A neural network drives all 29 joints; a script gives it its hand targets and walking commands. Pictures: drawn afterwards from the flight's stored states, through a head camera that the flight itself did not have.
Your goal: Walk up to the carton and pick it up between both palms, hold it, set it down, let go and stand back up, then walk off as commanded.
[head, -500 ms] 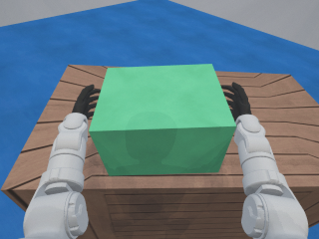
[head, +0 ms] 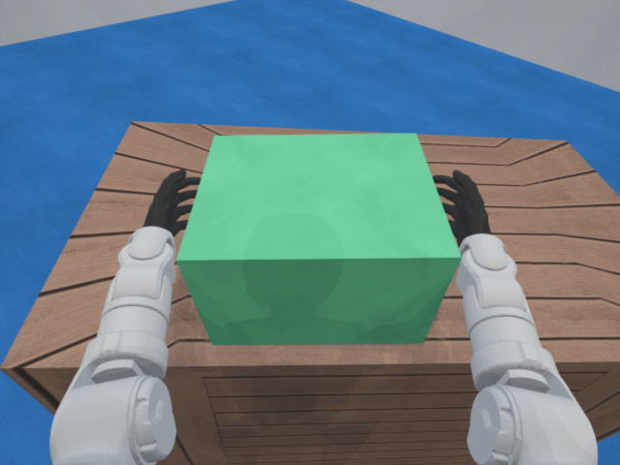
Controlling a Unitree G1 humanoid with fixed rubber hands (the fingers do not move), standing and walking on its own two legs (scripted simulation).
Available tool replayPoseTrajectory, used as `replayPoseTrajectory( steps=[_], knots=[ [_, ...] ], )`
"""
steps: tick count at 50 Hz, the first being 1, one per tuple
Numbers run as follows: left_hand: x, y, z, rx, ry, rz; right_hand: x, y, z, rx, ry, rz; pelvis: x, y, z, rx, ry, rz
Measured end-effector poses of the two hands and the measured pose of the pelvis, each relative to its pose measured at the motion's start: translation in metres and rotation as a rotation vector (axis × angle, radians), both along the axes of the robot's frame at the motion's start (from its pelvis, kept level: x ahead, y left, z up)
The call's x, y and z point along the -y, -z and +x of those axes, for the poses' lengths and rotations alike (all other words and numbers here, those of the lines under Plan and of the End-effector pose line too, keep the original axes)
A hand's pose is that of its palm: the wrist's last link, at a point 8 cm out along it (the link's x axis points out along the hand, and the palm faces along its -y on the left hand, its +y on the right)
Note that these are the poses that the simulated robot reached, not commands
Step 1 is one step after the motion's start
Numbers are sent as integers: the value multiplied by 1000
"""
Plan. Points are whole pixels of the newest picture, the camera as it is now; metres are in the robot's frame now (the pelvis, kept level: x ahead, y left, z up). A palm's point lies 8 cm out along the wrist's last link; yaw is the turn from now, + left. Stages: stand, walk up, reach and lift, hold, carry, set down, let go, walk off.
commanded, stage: set down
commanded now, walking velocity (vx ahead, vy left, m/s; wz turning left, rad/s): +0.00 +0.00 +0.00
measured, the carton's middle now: (316, 237) +0.44 -0.01 +0.06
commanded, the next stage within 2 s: none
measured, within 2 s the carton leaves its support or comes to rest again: rests again in 0.36 s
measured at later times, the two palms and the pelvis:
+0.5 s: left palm (167, 228) +0.41 +0.19 +0.10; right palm (470, 243) +0.38 -0.21 +0.12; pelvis +0.00 +0.00 +0.00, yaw +0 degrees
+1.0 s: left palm (168, 236) +0.42 +0.20 +0.07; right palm (453, 262) +0.39 -0.21 +0.07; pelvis -0.01 +0.00 -0.01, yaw +0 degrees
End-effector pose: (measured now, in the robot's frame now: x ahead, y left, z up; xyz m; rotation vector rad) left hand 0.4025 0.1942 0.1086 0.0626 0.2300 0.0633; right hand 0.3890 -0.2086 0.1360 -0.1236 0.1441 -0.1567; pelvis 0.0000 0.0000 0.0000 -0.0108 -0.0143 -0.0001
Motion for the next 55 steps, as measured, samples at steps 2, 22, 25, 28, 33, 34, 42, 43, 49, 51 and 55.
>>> replayPoseTrajectory(
  steps=[2, 22, 25, 28, 33, 34, 42, 43, 49, 51, 55],
  knots=[
    [0, 0, 0, 2, 0, 0, 0, 1, 0, -1, 0, 0, 0, 0, 0, 0, 0, 0],
    [5, 4, 3, 27, 2, -18, 5, 16, -4, -18, 10, -2, 0, 0, 1, -8, 1, 0],
    [5, 4, 3, 30, 4, -18, 5, 18, -4, -20, 12, -1, 0, 0, 1, -9, 1, 0],
    [5, 4, 4, 34, 6, -16, 6, 19, -5, -23, 13, -1, 0, 0, 1, -10, 2, 0],
    [6, 4, 5, 46, 11, -13, 7, 24, -7, -35, 17, -1, 0, 0, 1, -14, 3, 1],
    [6, 4, 6, 49, 13, -11, 8, 26, -7, -38, 18, 0, 0, 0, 1, -15, 3, 1],
    [-3, 24, 14, 0, -37, -38, 4, 43, -3, -30, 36, 104, 0, 1, -3, -62, 6, 1],
    [-3, 28, 15, -11, -40, -36, 3, 48, -2, -43, 35, 111, 0, 2, -4, -72, 6, 1],
    [-3, 38, 19, -12, -43, -19, 4, 69, 4, -73, 36, 155, -3, 5, -9, -143, 8, -4],
    [-3, 36, 19, -4, -43, -17, 4, 70, 4, -66, 30, 164, -4, 6, -10, -163, 8, -4],
    [-4, 30, 17, 13, -41, -20, 5, 69, 2, -62, 17, 164, -3, 7, -12, -170, 8, -5]
  ],
)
